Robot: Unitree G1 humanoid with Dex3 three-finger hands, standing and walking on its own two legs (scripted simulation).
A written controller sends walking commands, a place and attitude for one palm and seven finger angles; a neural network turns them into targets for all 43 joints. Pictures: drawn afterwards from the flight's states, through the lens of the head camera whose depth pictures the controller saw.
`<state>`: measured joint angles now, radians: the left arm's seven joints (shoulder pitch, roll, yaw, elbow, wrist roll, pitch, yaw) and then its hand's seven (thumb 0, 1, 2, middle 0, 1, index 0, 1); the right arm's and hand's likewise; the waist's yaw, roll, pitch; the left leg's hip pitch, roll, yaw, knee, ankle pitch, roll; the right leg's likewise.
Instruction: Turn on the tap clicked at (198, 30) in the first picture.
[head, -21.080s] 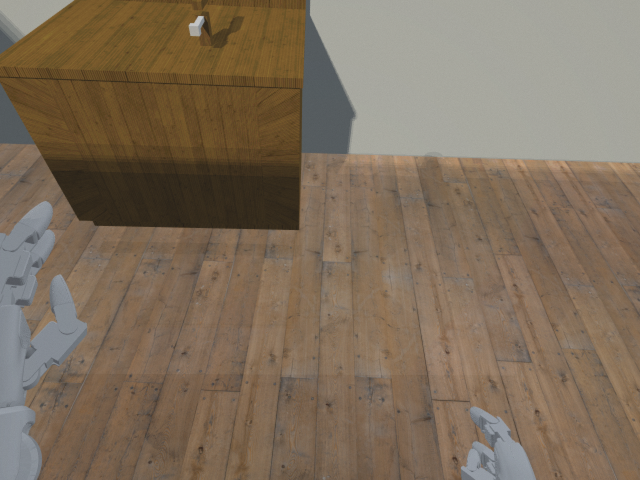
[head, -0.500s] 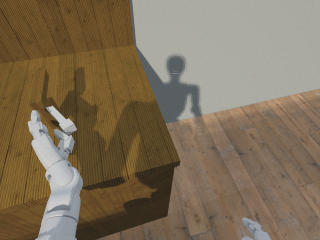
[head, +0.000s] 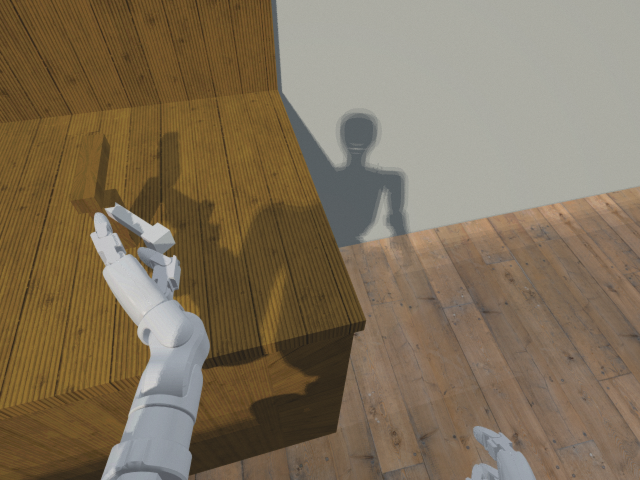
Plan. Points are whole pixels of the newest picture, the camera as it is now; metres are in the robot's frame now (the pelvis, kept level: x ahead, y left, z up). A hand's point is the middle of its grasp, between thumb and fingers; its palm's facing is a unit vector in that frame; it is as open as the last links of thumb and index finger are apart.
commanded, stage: push the lever round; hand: left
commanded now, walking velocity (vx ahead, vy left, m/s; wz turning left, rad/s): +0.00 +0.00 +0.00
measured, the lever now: (158, 239) +0.39 +0.25 +0.07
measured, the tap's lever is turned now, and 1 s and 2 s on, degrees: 40 70 81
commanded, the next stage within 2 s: lift the hand up off the lever in 1.30 s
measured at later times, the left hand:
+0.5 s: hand (196, 243) +0.40 +0.20 +0.07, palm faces +0.80 -0.60 -0.07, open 7.6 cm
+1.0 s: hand (206, 231) +0.42 +0.19 +0.07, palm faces +0.83 -0.55 -0.09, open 8.1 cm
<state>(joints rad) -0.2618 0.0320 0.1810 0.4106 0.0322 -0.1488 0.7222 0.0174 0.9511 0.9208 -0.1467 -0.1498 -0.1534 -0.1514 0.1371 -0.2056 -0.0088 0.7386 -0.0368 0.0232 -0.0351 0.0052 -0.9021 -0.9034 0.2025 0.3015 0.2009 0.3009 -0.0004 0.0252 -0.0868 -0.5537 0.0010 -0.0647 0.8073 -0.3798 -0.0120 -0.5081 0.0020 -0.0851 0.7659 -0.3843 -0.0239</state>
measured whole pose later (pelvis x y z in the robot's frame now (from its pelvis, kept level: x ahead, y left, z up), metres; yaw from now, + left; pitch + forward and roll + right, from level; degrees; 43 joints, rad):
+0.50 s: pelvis +0.00 -0.01 +0.00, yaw +0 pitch +9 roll -1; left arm -0.44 0.00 0.26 0.61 0.07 -0.13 0.85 -0.01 0.92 0.92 -0.15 -0.15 -0.15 -0.15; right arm 0.17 -0.20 -0.03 0.77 -0.07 0.06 0.00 0.00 -0.90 -0.90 0.20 0.30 0.20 0.30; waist -0.03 0.03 -0.12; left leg -0.59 0.01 -0.07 0.81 -0.39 -0.02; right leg -0.55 0.01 -0.09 0.77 -0.39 -0.03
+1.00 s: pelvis +0.01 -0.01 +0.00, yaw +0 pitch +11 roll -1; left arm -0.58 0.00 0.34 0.76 0.12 -0.15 0.92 0.02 0.90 0.90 -0.15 -0.15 -0.09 -0.13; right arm 0.19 -0.19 -0.03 0.79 -0.10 0.04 0.03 0.00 -0.90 -0.90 0.20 0.30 0.20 0.30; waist -0.05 0.03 -0.14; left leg -0.63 0.01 -0.08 0.83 -0.39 -0.03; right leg -0.59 0.01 -0.10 0.79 -0.40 -0.04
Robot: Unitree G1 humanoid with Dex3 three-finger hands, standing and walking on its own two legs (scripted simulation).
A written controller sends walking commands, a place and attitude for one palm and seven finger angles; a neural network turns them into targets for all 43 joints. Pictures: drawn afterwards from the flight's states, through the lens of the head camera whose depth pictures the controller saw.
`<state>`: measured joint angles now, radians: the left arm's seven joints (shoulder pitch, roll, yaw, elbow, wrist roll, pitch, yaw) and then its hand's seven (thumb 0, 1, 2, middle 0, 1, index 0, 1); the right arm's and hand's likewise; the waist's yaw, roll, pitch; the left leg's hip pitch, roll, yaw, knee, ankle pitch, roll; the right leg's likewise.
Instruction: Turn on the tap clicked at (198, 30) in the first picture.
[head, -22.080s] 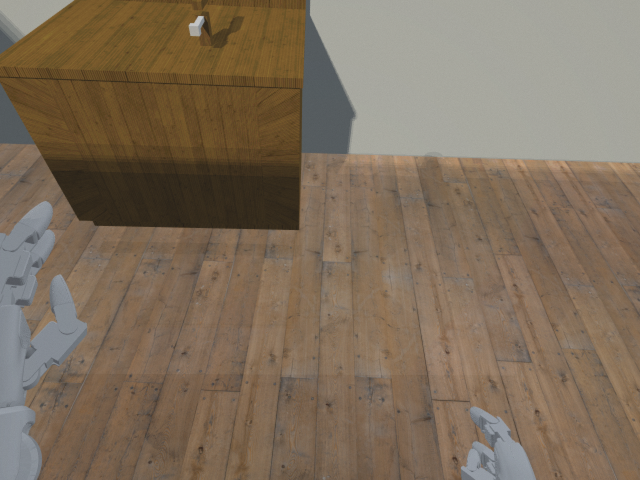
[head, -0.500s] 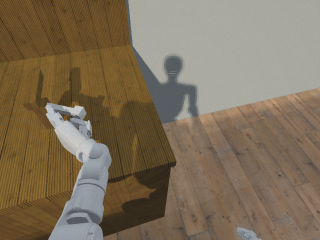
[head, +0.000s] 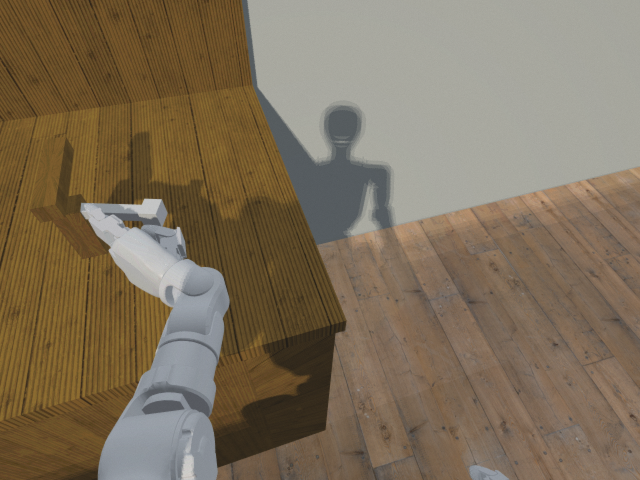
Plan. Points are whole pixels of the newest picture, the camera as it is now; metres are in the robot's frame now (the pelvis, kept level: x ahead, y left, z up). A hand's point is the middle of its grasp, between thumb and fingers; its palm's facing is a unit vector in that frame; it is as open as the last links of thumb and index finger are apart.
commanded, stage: push the lever round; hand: left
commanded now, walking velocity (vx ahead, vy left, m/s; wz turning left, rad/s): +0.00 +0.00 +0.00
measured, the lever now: (153, 213) +0.45 +0.24 +0.08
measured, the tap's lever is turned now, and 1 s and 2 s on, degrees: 70 81 81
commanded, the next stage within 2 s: lift the hand up off the lever in 0.30 s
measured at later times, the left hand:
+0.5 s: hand (182, 222) +0.44 +0.20 +0.07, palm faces +0.82 -0.56 -0.09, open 7.8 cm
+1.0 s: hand (176, 214) +0.43 +0.20 +0.09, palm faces +0.81 -0.58 -0.08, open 7.8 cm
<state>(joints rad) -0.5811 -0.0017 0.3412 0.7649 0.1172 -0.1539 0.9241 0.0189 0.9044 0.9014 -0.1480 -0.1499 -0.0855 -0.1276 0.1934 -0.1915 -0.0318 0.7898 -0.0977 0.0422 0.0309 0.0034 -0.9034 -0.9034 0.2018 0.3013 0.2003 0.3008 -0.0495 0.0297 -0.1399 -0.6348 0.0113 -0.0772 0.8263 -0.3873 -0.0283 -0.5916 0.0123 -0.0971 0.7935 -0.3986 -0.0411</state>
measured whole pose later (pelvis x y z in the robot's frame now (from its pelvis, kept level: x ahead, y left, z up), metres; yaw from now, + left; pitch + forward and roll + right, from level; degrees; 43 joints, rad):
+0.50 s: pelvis +0.00 +0.00 +0.00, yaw +0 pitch +13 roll -1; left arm -0.68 0.05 0.39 0.87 0.13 -0.18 0.93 0.02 0.92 0.92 -0.15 -0.15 -0.13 -0.14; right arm 0.23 -0.20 -0.04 0.80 -0.11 0.04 0.05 0.00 -0.90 -0.90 0.20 0.30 0.20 0.30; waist -0.08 0.03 -0.14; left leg -0.68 0.01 -0.07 0.84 -0.39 -0.03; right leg -0.63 0.01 -0.09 0.81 -0.40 -0.04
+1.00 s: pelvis +0.02 +0.00 +0.01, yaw +0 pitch +10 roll -1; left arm -0.58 0.01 0.34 0.70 0.11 -0.09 0.90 0.03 0.91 0.90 -0.15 -0.15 -0.15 -0.15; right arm 0.23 -0.20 -0.04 0.78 -0.10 0.04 0.05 0.00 -0.90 -0.90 0.20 0.30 0.20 0.30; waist -0.05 0.04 -0.14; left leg -0.57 0.01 -0.06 0.78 -0.39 -0.02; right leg -0.53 0.01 -0.08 0.74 -0.39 -0.03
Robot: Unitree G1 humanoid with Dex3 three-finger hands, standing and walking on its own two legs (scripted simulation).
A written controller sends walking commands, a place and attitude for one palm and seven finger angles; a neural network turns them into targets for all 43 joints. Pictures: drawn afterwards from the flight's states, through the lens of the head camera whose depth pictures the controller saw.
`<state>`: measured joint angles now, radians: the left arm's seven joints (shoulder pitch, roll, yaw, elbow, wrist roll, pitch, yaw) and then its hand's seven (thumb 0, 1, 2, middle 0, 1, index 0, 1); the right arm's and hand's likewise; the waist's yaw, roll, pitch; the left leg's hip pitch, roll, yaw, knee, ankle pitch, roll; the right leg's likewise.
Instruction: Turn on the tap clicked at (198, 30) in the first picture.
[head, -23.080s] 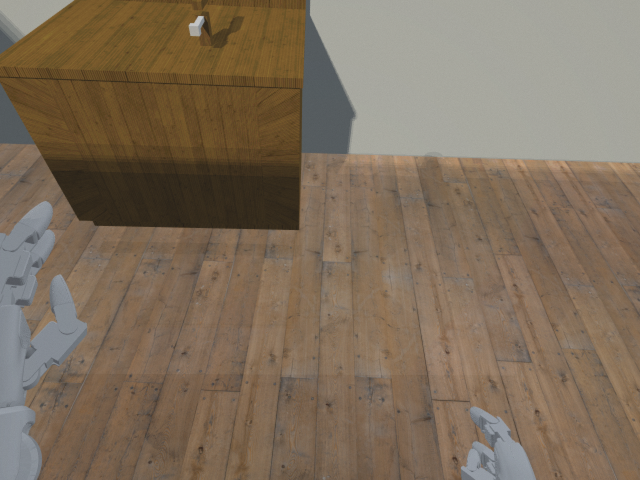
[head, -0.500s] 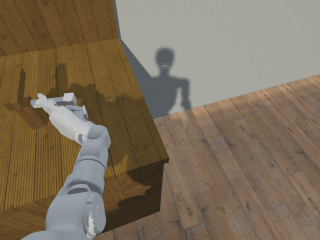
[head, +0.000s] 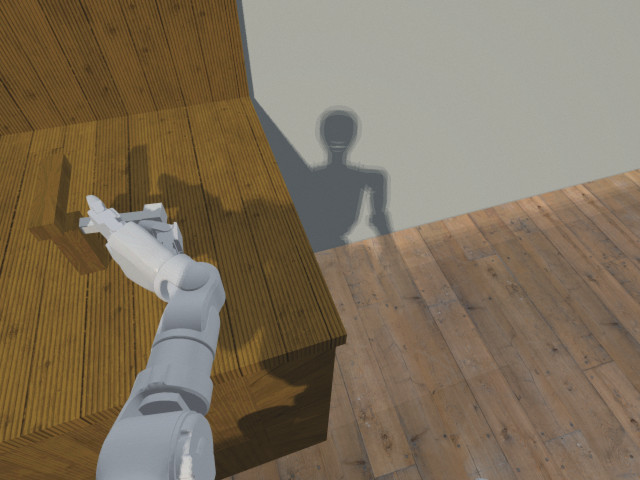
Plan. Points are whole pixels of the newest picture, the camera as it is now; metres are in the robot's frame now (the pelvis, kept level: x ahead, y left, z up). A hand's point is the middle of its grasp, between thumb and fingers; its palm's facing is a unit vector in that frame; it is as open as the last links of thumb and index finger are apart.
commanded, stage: lift the hand up off the lever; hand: left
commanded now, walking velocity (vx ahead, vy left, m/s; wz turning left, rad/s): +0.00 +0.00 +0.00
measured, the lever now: (155, 217) +0.45 +0.24 +0.07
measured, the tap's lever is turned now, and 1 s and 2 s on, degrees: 81 81 81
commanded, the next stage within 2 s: draw the hand back beside the body in 1.80 s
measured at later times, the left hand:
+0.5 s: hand (176, 230) +0.40 +0.19 +0.10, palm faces +0.82 -0.57 -0.09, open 7.8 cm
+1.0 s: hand (164, 223) +0.39 +0.19 +0.13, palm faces +0.81 -0.58 -0.07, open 7.8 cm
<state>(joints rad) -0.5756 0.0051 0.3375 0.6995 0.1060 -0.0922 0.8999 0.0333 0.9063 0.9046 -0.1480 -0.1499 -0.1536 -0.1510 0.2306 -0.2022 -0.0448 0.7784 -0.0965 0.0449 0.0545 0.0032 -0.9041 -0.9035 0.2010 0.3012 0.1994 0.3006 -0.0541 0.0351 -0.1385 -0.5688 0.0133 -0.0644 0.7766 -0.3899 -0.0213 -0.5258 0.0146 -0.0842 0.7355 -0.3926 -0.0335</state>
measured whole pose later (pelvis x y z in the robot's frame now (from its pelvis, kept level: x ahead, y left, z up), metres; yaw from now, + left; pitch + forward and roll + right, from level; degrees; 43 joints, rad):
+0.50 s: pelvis +0.00 -0.01 +0.01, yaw +1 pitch +8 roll -1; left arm -0.52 -0.04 0.27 0.56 0.09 0.03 0.90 0.02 0.90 0.90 -0.15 -0.15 -0.15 -0.15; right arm 0.17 -0.19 -0.04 0.78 -0.08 0.06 0.04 0.00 -0.90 -0.90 0.20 0.30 0.20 0.30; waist -0.02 0.04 -0.11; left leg -0.48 0.01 -0.07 0.71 -0.37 -0.03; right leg -0.43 0.01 -0.09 0.68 -0.38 -0.04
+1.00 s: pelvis -0.01 -0.01 +0.02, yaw +1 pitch +4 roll -1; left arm -0.51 -0.03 0.24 0.49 0.07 0.10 0.89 0.02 0.90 0.90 -0.15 -0.15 -0.15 -0.15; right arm 0.14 -0.20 -0.04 0.80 -0.06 0.05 0.01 0.00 -0.90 -0.90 0.20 0.30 0.20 0.30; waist 0.00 0.04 -0.09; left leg -0.39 0.01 -0.07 0.63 -0.32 -0.03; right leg -0.35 0.01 -0.09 0.61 -0.34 -0.04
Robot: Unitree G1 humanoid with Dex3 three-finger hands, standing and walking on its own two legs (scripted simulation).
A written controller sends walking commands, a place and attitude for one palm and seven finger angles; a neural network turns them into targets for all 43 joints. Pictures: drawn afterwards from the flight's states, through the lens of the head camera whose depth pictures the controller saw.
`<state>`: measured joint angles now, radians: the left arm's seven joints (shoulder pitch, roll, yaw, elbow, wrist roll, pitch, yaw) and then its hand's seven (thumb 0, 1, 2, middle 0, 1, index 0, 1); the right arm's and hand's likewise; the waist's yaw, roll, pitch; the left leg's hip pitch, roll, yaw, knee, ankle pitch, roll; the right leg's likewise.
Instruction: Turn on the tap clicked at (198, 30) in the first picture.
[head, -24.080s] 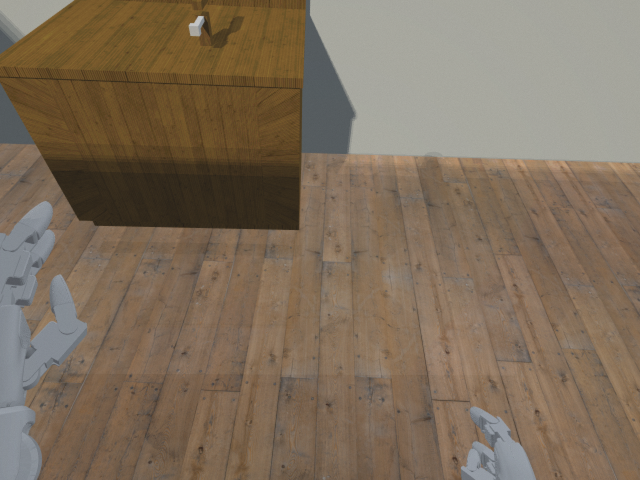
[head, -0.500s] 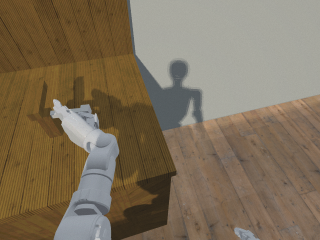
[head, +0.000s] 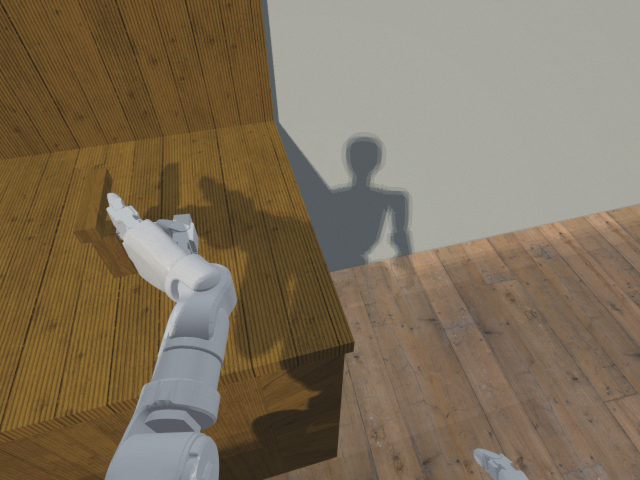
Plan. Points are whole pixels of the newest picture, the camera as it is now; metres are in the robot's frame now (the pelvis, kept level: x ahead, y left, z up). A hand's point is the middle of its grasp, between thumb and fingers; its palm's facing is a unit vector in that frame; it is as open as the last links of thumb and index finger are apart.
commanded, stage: lift the hand up off the lever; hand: left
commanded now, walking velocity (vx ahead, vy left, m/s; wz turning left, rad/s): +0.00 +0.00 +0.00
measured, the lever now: (183, 227) +0.46 +0.24 +0.06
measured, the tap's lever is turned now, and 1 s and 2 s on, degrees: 81 81 81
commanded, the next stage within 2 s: draw the hand back beside the body in 0.80 s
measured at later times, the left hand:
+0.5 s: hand (184, 227) +0.39 +0.20 +0.13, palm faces +0.80 -0.60 -0.07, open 7.8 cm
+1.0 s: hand (193, 225) +0.38 +0.18 +0.14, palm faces +0.67 -0.74 -0.07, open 7.8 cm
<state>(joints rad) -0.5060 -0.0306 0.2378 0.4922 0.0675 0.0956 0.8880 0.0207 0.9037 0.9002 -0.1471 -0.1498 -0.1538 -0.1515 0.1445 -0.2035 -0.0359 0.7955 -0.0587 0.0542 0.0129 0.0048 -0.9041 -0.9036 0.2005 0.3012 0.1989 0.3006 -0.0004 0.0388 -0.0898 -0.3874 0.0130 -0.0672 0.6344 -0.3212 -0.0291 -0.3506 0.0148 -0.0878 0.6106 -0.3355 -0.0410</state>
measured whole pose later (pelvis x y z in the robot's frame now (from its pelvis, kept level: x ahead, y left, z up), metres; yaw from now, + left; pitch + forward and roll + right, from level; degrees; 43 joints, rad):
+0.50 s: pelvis +0.00 +0.01 +0.01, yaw +0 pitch +2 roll -1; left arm -0.51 -0.03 0.22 0.44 0.04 0.18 0.87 0.02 0.90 0.90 -0.15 -0.15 -0.15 -0.15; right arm 0.10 -0.20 -0.02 0.81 -0.04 0.05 0.00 0.01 -0.90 -0.90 0.20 0.30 0.20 0.30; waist 0.02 0.04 -0.06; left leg -0.32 0.01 -0.06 0.57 -0.29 -0.02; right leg -0.28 0.01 -0.08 0.55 -0.31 -0.03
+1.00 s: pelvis +0.00 +0.00 +0.01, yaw -1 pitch +0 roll +0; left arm -0.37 0.00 0.14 0.22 0.05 0.22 0.69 0.02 0.91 0.90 -0.14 -0.15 -0.15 -0.15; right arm 0.07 -0.18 -0.01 0.76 -0.03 0.08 -0.02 0.01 -0.90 -0.90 0.20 0.30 0.20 0.30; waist 0.03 0.02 -0.03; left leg -0.25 0.01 -0.04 0.53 -0.29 -0.02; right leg -0.23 0.01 -0.07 0.53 -0.31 -0.04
